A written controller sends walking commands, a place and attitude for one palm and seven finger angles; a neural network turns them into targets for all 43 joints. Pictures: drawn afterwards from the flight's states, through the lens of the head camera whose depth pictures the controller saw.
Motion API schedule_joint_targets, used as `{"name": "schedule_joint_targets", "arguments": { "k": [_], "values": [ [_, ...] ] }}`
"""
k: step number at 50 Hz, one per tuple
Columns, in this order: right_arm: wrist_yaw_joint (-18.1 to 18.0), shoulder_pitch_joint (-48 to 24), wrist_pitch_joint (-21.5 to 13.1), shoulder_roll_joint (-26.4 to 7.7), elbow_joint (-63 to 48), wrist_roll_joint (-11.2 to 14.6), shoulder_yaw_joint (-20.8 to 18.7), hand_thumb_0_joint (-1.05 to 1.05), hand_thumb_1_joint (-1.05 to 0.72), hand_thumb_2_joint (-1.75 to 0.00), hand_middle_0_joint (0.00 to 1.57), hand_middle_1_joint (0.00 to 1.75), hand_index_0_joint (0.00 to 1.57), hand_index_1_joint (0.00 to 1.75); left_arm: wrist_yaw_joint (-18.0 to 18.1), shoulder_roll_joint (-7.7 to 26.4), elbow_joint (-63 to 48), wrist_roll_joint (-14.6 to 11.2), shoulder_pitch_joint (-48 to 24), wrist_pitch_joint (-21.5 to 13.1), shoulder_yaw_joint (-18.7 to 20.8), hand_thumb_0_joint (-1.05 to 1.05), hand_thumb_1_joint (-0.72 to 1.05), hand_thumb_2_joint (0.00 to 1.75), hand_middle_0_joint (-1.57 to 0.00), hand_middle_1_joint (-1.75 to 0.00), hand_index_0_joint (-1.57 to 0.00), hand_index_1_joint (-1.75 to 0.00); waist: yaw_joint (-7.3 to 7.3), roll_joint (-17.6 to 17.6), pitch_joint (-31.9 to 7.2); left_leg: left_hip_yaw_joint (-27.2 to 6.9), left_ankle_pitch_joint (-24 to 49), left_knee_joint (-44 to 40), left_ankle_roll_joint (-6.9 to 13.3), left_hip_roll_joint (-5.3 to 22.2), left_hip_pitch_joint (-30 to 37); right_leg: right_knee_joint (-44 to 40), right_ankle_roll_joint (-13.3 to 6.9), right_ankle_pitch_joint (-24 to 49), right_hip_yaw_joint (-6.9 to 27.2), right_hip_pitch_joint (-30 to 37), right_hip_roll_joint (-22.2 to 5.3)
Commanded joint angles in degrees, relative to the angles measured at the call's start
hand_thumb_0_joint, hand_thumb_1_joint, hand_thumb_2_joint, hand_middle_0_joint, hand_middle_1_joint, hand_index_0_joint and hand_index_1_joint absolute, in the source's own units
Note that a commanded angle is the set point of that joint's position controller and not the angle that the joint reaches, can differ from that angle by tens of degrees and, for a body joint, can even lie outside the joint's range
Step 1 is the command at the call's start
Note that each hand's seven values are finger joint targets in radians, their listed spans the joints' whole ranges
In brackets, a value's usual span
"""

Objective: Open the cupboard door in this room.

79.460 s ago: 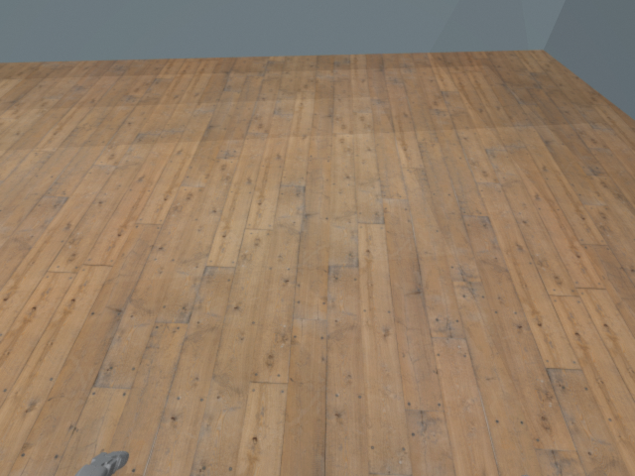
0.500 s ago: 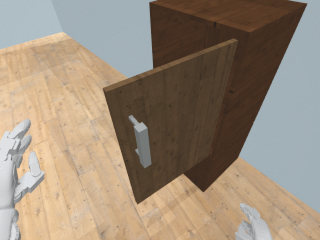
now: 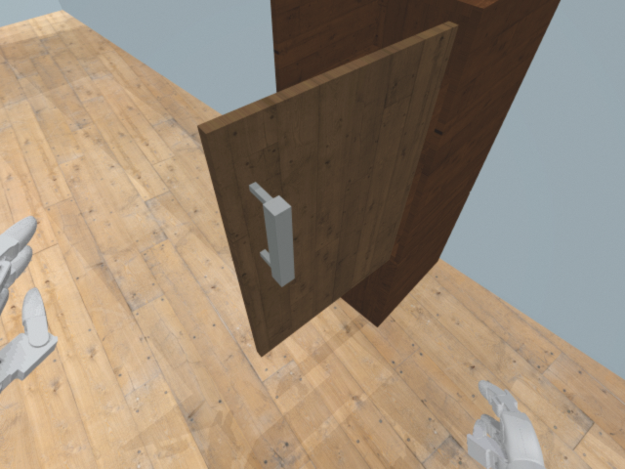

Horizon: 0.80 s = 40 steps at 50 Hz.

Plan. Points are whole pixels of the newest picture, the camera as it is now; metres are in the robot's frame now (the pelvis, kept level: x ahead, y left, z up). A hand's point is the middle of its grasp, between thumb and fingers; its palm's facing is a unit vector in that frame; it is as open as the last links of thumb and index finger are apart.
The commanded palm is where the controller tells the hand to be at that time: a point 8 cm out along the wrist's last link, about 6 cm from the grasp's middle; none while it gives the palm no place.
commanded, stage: step back with the hand held close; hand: left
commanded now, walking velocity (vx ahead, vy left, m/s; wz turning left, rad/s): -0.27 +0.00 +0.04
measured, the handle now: (271, 236) +0.39 +0.09 +0.07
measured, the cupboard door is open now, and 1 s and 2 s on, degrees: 84 84 84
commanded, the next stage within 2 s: stop stepping back and stand still in 0.64 s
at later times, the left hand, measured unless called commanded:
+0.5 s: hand out of the picture +0.08 +0.28 +0.16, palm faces +0.50 -0.74 -0.45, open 7.4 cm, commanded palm +0.01 +0.32 +0.18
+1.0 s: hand out of the picture +0.00 +0.23 +0.17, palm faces +0.39 -0.77 -0.50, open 7.4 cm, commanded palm -0.05 +0.26 +0.18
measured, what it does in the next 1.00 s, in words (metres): walks backwards: right foot, then left foot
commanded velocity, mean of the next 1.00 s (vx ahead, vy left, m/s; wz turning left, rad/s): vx -0.16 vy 0.04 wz -0.02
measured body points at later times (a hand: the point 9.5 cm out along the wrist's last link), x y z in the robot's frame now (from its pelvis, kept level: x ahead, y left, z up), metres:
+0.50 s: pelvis -0.11 +0.01 -0.02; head -0.09 +0.03 +0.43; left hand +0.05 +0.32 +0.18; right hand +0.07 -0.22 -0.10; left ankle +0.00 +0.10 -0.74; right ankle -0.02 -0.13 -0.72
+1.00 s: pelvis -0.20 -0.03 -0.02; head -0.21 -0.02 +0.43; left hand -0.02 +0.26 +0.20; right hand -0.06 -0.29 -0.10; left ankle -0.15 +0.07 -0.74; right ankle -0.32 -0.13 -0.73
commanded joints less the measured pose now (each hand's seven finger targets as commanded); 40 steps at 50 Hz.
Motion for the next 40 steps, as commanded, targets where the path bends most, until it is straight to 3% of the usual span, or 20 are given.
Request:
{"name": "schedule_joint_targets", "arguments": {
  "k": [1,7,11,14,16,17,19,20,21,22,23,24,26,28,30,32,36,38,39,40],
  "values": [
    [-0.5,-4.8,-3.7,-6.6,-9.8,0.0,-1.9,0.0,-0.9,-0.9,0.2,0.3,0.2,0.3,2.4,10.0,-14.0,-0.1,-0.2,-5.2,9.5,0.0,0.9,0.9,-0.2,-0.3,-0.2,-0.3,0.92,5.8,-11.2,-7.0,10.5,-5.7,0.7,6.5,-0.1,3.1,-0.5,10.9,0.9,5.1,-1.3],
    [-0.2,-4.1,-5.8,-7.8,-9.6,-0.3,-2.1,0.0,-0.9,-0.9,0.2,0.3,0.2,0.3,2.8,7.9,-11.3,1.5,-1.8,-6.7,9.8,0.0,0.9,0.9,-0.2,-0.3,-0.2,-0.3,0.47,8.9,-5.3,-11.4,-22.1,-13.2,3.3,9.5,-20.8,10.6,-0.2,1.1,0.6,12.1,0.7],
    [-0.1,-3.3,-7.1,-7.7,-9.2,-0.4,-2.2,0.0,-0.9,-0.9,0.2,0.3,0.2,0.3,2.9,7.5,-11.5,2.6,-5.3,-7.7,9.6,0.0,0.9,0.9,-0.2,-0.3,-0.2,-0.3,0.08,6.2,-3.7,-11.9,-30.5,-11.9,3.6,9.3,-26.3,10.9,-0.6,-5.9,1.6,11.6,0.9],
    [0.1,-2.0,-8.0,-6.5,-8.8,-0.5,-2.4,0.0,-0.9,-0.9,0.2,0.3,0.2,0.3,3.0,8.7,-13.4,2.4,-5.4,-8.5,9.7,0.0,0.9,0.9,-0.2,-0.3,-0.2,-0.3,-0.45,-1.8,-4.5,-8.0,-25.3,-0.8,1.1,3.7,-15.6,-0.8,-3.2,-15.4,8.8,-1.7,-3.4],
    [0.3,-0.6,-8.1,-5.6,-6.6,-0.7,-2.2,0.0,-0.9,-0.9,0.2,0.3,0.2,0.3,3.7,9.4,-14.3,1.8,-5.6,-8.9,9.1,0.0,0.9,0.9,-0.2,-0.3,-0.2,-0.3,-1.02,-9.4,-5.3,-4.1,-15.1,17.3,-1.8,-1.1,0.2,-10.6,-7.5,-21.2,16.8,-19.8,-11.6],
    [0.5,-0.4,-8.0,-5.6,-5.4,-1.0,-2.3,0.0,-0.9,-0.9,0.2,0.3,0.2,0.3,4.0,9.7,-15.5,1.7,-6.9,-9.1,8.9,0.0,0.9,0.9,-0.2,-0.3,-0.2,-0.3,-1.16,-10.4,-6.4,-3.8,-13.1,23.4,-2.3,-1.8,4.8,-11.8,-9.0,-19.0,17.5,-24.1,-14.5],
    [0.4,-0.6,-7.9,-4.7,-5.0,-1.3,-1.4,0.0,-0.9,-0.9,0.2,0.3,0.2,0.3,4.4,9.6,-15.4,1.9,-8.0,-8.6,8.6,0.0,0.9,0.9,-0.2,-0.3,-0.2,-0.3,-1.71,-10.9,-7.0,-4.4,-11.3,18.0,-1.7,-0.6,5.4,-7.9,-7.3,-10.4,11.8,-21.4,-13.5],
    [0.1,-1.0,-8.0,-5.0,-5.1,-1.0,-1.3,0.0,-0.9,-0.9,0.2,0.3,0.2,0.3,4.4,10.1,-15.7,1.5,-8.7,-8.4,9.0,0.0,0.9,0.9,-0.2,-0.3,-0.2,-0.3,-1.95,-7.5,-6.0,-5.4,-10.7,9.0,-1.5,0.2,4.5,-4.0,-5.1,-9.7,8.8,-19.9,-10.4],
    [-0.4,-2.3,-8.2,-6.1,-5.7,-1.0,-1.3,0.0,-0.9,-0.9,0.2,0.3,0.2,0.3,4.4,10.1,-16.5,1.3,-9.0,-8.6,9.4,0.0,0.9,0.9,-0.2,-0.3,-0.2,-0.3,-1.47,1.6,-3.8,-10.6,-13.6,-1.8,0.0,3.5,-1.3,2.9,-2.4,-11.2,5.9,-17.1,-4.9],
    [-1.1,-4.2,-8.7,-7.8,-6.4,-1.1,-1.7,0.0,-0.9,-0.9,0.2,0.3,0.2,0.3,4.6,11.1,-17.9,1.6,-10.1,-9.1,10.4,0.0,0.9,0.9,-0.2,-0.3,-0.2,-0.3,-0.61,14.9,-2.2,-20.5,-18.6,-12.4,2.4,11.2,-11.8,15.4,-0.2,-11.9,1.4,-10.2,0.3],
    [-1.3,-3.2,-9.6,-6.4,-6.0,-1.9,-1.5,0.0,-0.9,-0.9,0.2,0.3,0.2,0.3,4.9,10.7,-17.6,2.2,-9.9,-9.7,11.5,0.0,0.9,0.9,-0.2,-0.3,-0.2,-0.3,-0.4,20.4,-4.3,-28.5,-19.8,-18.3,6.3,18.4,-19.3,30.8,0.2,-13.5,0.4,-3.3,3.7],
    [-0.7,-2.5,-10.7,-4.9,-4.7,-2.3,-1.8,0.0,-0.9,-0.9,0.2,0.3,0.2,0.3,4.8,11.0,-16.0,2.6,-9.4,-10.2,12.4,0.0,0.9,0.9,-0.2,-0.3,-0.2,-0.3,-0.82,17.4,-7.4,-28.6,-26.1,-21.4,7.5,20.5,-21.2,42.0,-0.2,-15.2,3.6,-0.2,4.0],
    [0.4,-1.6,-11.1,-6.0,-4.3,-1.4,-3.2,0.0,-0.9,-0.9,0.2,0.3,0.2,0.3,4.3,10.2,-13.4,2.1,-6.2,-10.2,12.4,0.0,0.9,0.9,-0.2,-0.3,-0.2,-0.3,-0.41,9.3,-8.4,-24.5,-24.2,-17.9,7.7,19.0,-18.3,44.9,-0.2,-15.0,4.0,-1.5,4.5],
    [1.1,-2.7,-11.7,-5.4,-4.1,-1.3,-3.2,0.0,-0.9,-0.9,0.2,0.3,0.2,0.3,4.3,8.4,-14.7,1.0,-4.3,-9.4,10.6,0.0,0.9,0.9,-0.2,-0.3,-0.2,-0.3,-0.05,6.0,-9.5,-20.1,-14.8,-15.1,6.7,16.3,-8.0,40.3,0.0,-15.6,2.6,-7.4,3.5],
    [1.6,-2.7,-11.8,-5.1,-3.3,-1.2,-2.7,0.0,-0.9,-0.9,0.2,0.3,0.2,0.3,4.2,6.9,-15.7,0.1,-2.4,-8.5,8.4,0.0,0.9,0.9,-0.2,-0.3,-0.2,-0.3,-0.11,8.0,-10.9,-17.4,-12.9,-16.7,5.0,14.8,-2.6,32.2,-0.4,-17.7,-0.1,-7.0,3.8],
    [1.5,-3.2,-12.0,-5.3,-3.0,-1.5,-2.3,0.0,-0.9,-0.9,0.2,0.3,0.2,0.3,4.2,6.6,-16.9,-0.3,-4.0,-7.9,7.2,0.0,0.9,0.9,-0.2,-0.3,-0.2,-0.3,-0.45,13.3,-10.6,-15.6,-13.8,-19.4,3.4,13.8,-1.3,24.3,-0.8,-19.2,-1.9,-3.8,4.5],
    [1.8,-2.6,-12.1,-5.3,-1.8,-1.8,-1.8,0.0,-0.9,-0.9,0.2,0.3,0.2,0.3,3.6,8.7,-17.0,-1.4,-5.7,-8.6,7.9,0.0,0.9,0.9,-0.2,-0.3,-0.2,-0.3,0.2,13.6,-14.2,-10.1,-6.0,-17.6,-0.9,10.6,3.9,0.9,-2.8,-16.4,-4.6,2.9,5.1],
    [2.0,-2.3,-10.7,-3.9,-2.2,-1.5,-1.4,0.0,-0.9,-0.9,0.2,0.3,0.2,0.3,2.9,11.3,-16.9,-1.6,-3.8,-9.3,9.5,0.0,0.9,0.9,-0.2,-0.3,-0.2,-0.3,-0.1,5.7,-14.2,-4.2,1.2,-6.0,-3.5,5.5,9.2,-11.5,-5.2,-6.8,0.6,0.0,-0.9],
    [1.7,-3.4,-9.9,-3.7,-2.6,-1.0,-1.1,0.0,-0.9,-0.9,0.2,0.3,0.2,0.3,2.9,14.7,-17.3,-1.5,-3.6,-9.7,12.0,0.0,0.9,0.9,-0.2,-0.3,-0.2,-0.3,0.06,-3.9,-11.7,-1.8,-1.3,6.6,-3.8,1.9,9.8,-14.0,-6.6,-1.3,7.8,-8.1,-8.8],
    [1.3,-5.2,-9.6,-3.7,-2.9,-1.1,-0.6,0.0,-0.9,-0.9,0.2,0.3,0.2,0.3,3.2,17.0,-16.5,-1.8,-3.3,-9.9,14.2,0.0,0.9,0.9,-0.2,-0.3,-0.2,-0.3,0.8,-8.8,-9.9,-1.9,-6.0,19.0,-4.3,-0.8,4.3,-14.6,-8.1,1.9,12.9,-11.9,-16.0]
  ]
}}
